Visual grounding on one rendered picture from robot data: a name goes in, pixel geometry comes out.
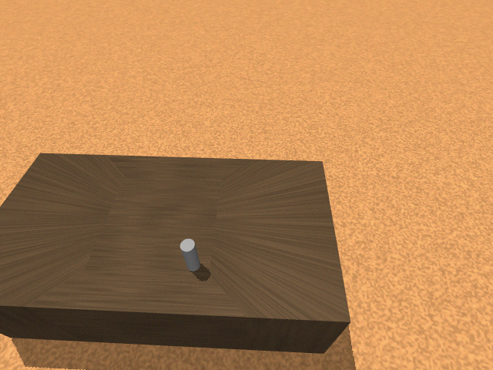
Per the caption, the can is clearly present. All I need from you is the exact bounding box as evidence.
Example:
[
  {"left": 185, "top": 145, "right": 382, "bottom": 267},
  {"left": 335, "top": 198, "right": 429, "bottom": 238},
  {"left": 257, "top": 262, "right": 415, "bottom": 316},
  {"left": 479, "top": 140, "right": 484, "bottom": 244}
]
[{"left": 180, "top": 239, "right": 200, "bottom": 271}]

